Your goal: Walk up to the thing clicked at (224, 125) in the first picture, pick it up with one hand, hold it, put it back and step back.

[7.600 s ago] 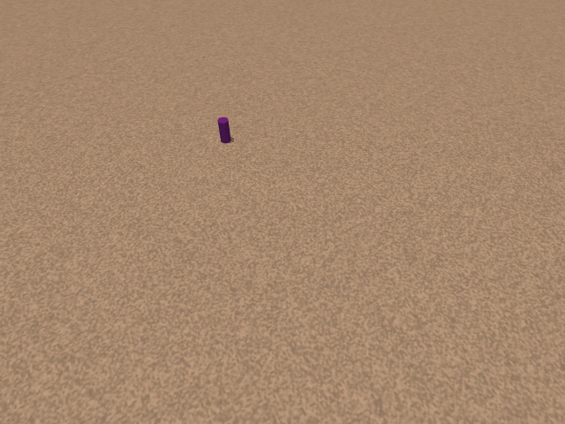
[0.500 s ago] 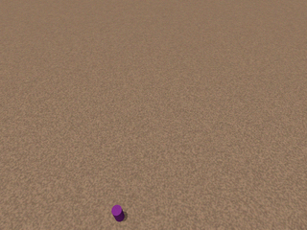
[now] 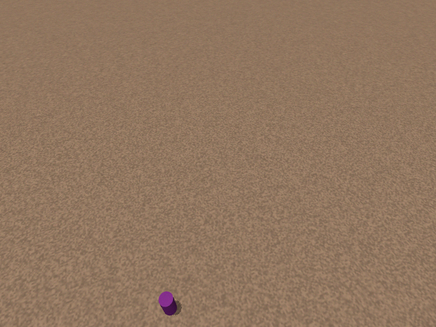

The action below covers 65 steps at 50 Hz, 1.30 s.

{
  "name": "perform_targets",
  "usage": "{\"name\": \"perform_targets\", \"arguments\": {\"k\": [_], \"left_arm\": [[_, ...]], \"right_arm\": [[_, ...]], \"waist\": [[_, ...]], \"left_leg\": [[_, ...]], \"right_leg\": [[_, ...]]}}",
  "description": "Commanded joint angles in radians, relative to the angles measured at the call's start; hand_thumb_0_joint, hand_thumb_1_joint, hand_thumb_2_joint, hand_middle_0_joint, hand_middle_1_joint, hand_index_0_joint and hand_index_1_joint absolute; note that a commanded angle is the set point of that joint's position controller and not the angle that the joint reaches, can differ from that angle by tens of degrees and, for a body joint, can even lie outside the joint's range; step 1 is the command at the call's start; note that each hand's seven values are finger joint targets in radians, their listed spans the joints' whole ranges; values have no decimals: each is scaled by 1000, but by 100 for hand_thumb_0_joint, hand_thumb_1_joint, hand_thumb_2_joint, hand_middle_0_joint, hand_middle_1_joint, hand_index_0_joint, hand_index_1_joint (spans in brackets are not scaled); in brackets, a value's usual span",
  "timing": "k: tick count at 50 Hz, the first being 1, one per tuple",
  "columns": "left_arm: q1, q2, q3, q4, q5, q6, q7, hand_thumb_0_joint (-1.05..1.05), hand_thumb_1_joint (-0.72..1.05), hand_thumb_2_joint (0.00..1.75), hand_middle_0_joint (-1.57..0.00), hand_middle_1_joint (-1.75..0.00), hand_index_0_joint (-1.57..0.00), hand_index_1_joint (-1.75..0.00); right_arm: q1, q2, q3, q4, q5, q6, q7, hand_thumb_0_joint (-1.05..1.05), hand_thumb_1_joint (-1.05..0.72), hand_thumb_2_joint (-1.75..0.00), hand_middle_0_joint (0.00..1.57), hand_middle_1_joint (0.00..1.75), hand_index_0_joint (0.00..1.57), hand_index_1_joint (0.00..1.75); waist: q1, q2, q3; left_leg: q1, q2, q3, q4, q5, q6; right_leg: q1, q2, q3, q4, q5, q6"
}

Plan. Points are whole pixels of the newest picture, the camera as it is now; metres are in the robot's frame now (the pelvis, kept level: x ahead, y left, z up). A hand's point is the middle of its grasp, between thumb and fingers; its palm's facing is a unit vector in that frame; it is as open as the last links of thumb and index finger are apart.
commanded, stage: stand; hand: left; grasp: from the side
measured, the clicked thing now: (168, 303) +0.36 +0.21 -0.72
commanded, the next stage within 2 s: go down in 0.18 s
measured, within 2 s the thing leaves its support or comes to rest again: neither
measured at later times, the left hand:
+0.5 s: hand out of the picture +0.15 +0.25 -0.16, palm faces +0.05 -0.94 -0.33, open 10.5 cm
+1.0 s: hand out of the picture +0.13 +0.28 -0.20, palm faces +0.06 -0.95 -0.32, open 17.2 cm
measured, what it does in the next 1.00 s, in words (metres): lowers itself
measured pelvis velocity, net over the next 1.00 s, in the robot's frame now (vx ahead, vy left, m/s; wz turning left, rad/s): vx -0.02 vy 0.02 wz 0.01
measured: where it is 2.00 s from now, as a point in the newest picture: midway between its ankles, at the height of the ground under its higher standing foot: outside the picture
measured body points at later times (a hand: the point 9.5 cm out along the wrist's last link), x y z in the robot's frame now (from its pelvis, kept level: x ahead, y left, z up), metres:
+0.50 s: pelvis -0.01 +0.00 -0.02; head +0.04 +0.00 +0.43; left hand +0.14 +0.30 -0.14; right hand +0.08 -0.27 -0.14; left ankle +0.00 +0.13 -0.75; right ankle +0.00 -0.12 -0.75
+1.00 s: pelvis -0.02 +0.02 -0.08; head +0.06 +0.04 +0.36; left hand +0.12 +0.33 -0.18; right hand +0.14 -0.24 -0.16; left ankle +0.00 +0.13 -0.75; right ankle +0.00 -0.12 -0.75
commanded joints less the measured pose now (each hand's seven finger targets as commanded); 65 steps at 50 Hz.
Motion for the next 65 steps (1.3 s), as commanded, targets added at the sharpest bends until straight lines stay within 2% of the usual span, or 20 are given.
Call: {"name": "perform_targets", "arguments": {"k": [1, 13, 14, 15, 16, 17, 18, 19, 20, 21, 22, 26, 31, 38, 44, 55, 59, 61, 62, 65], "left_arm": [[-47, 216, 42, -62, -1, -21, 12, 0, 90, 90, -20, -30, -20, -30], [-39, 213, 40, -60, -2, -21, 11, 0, 90, 90, -20, -30, -20, -30], [-42, 216, 42, -61, -3, -20, 11, 0, 82, 82, -18, -22, -14, -22], [-393, 48, 52, -412, -53, -112, 26, 0, 74, 74, -10, -14, -6, -14], [-529, 129, 84, -404, -49, -109, 37, 0, 66, 66, -2, -6, -2, -6], [-233, 210, 141, -106, -21, -52, 40, 0, 58, 58, -1, -4, -2, -3], [-220, 203, 145, -62, -4, -33, 25, 0, 50, 50, -1, -6, -2, -5], [-321, 231, 163, -118, 11, -43, 10, 0, 42, 42, -1, -6, -1, -5], [-318, 261, 197, -148, 31, -55, 1, 0, 34, 34, -1, -6, -1, -4], [-150, 260, 238, -87, 49, -41, -3, 0, 26, 26, -2, -7, -3, -6], [-73, 236, 242, -74, 57, -29, -13, 0, 23, 21, -2, -9, -3, -7], [-101, 214, 256, -177, 65, 11, -30, 0, 2, 15, -5, -8, -6, -7], [-61, 218, 295, -256, 64, 29, -52, 0, -28, 12, -7, -12, -7, -11], [-50, 193, 282, -573, 41, 28, -72, 0, -53, 6, -9, -14, -10, -13], [107, 202, 309, -686, 35, 103, -62, 0, -60, 2, -10, -10, -9, -10], [183, 179, 312, -865, 10, 180, -70, 0, -56, 4, -9, -9, -9, -9], [117, 183, 335, -840, -4, 153, -77, 0, -57, 4, -8, -9, -8, -9], [76, 207, 369, -797, -19, 106, -96, 0, -56, 3, -8, -8, -8, -8], [24, 220, 373, -775, -24, 77, -112, 0, -58, 4, -9, -9, -9, -9], [-38, 261, 423, -732, -53, -27, -169, 0, -54, 0, -8, -4, -8, -4]], "right_arm": [[-46, -207, -40, -59, -5, -20, -11, 0, -90, -90, 20, 30, 20, 30], [-43, -211, -40, -56, -2, -20, -11, 0, -90, -90, 20, 30, 20, 30], [-37, -208, -39, -59, -4, -21, -11, 0, -96, -92, 21, 30, 21, 30], [-11, -41, 1, -351, 64, -73, -33, 0, -99, -92, 20, 30, 20, 30], [18, -85, -14, -325, 67, -74, -45, 0, -101, -93, 20, 30, 20, 30], [90, -108, -28, -289, 71, -57, -54, 0, -100, -93, 20, 30, 20, 30], [101, -97, -37, -308, 61, -51, -52, 0, -99, -93, 20, 30, 20, 30], [109, -98, -50, -342, 55, -58, -52, 0, -99, -93, 20, 30, 20, 30], [124, -95, -67, -366, 41, -66, -54, 0, -98, -92, 20, 30, 20, 30], [154, -93, -80, -371, 29, -68, -51, 0, -97, -92, 20, 30, 20, 30], [159, -89, -83, -393, 26, -70, -45, 0, -96, -91, 20, 30, 20, 30], [149, -76, -91, -479, 29, -74, -43, 0, -91, -90, 20, 30, 20, 30], [128, -70, -95, -553, 25, -95, -37, 0, -90, -90, 20, 30, 20, 30], [136, -62, -101, -630, 26, -141, -53, 0, -88, -89, 20, 30, 20, 30], [137, -57, -93, -659, 24, -165, -74, 0, -88, -89, 20, 30, 20, 30], [120, -40, -79, -710, 15, -214, -94, 0, -88, -89, 20, 30, 20, 30], [117, -38, -74, -711, 12, -235, -96, 0, -89, -89, 20, 30, 20, 30], [117, -39, -73, -702, 10, -247, -93, 0, -90, -90, 20, 30, 20, 30], [109, -52, -78, -698, 8, -253, -93, 0, -90, -90, 20, 30, 20, 30], [109, -62, -75, -694, 8, -272, -83, 0, -92, -90, 20, 30, 20, 30]], "waist": [[6, 2, -65], [7, -4, -57], [4, -3, -60], [-115, 39, 48], [-80, -9, -22], [-45, -36, -1], [-39, -72, -32], [-33, -74, -85], [-16, -51, -192], [14, -11, -251], [29, 6, -256], [19, 27, -278], [10, 6, -255], [-20, 59, -327], [-18, 58, -358], [-38, 89, -359], [-48, 67, -323], [-39, 74, -356], [-51, 65, -345], [-34, 81, -419]], "left_leg": [[7, 112, -103, -54, 107, 27], [5, 111, -107, -55, 104, 29], [-1, 111, -104, -57, 111, 29], [-134, -41, 13, 19, -18, 33], [-119, -39, 0, 37, -34, 38], [-140, -39, 4, 48, -29, 37], [-188, -45, -1, 100, -13, 41], [-196, -44, -7, 133, -5, 45], [-187, -46, -6, 167, 45, 42], [-217, -55, -7, 197, 76, 35], [-255, -59, -6, 225, 91, 31], [-288, -59, -14, 270, 118, 25], [-416, -44, -27, 384, 11, 28], [-494, -22, -53, 492, -75, 27], [-542, -15, -61, 561, -49, 25], [-634, -5, -92, 639, -112, 22], [-731, -8, -98, 694, -196, 28], [-765, -9, -95, 750, -163, 27], [-805, -9, -96, 779, -186, 29], [-880, -13, -101, 860, -220, 29]], "right_leg": [[3, -125, 109, -53, 115, -19], [5, -125, 110, -60, 117, -18], [13, -127, 109, -56, 123, -19], [-214, 11, 38, 7, 33, -13], [-159, 9, 26, 18, -3, -11], [-151, 17, 12, 22, -25, -16], [-180, 13, 11, 53, -18, -16], [-183, 11, 14, 91, -4, -16], [-156, 5, 20, 140, 61, -14], [-135, -1, 22, 177, 91, -16], [-147, 1, 23, 208, 100, -21], [-188, 10, 19, 253, 117, -25], [-344, 18, 12, 355, -12, -26], [-490, 20, 7, 483, -91, -26], [-530, 19, 8, 546, -76, -24], [-652, 23, -4, 641, -140, -21], [-739, 19, -1, 685, -208, -21], [-783, 15, 2, 744, -189, -23], [-832, 18, 1, 775, -211, -23], [-927, 10, 13, 876, -238, -26]]}}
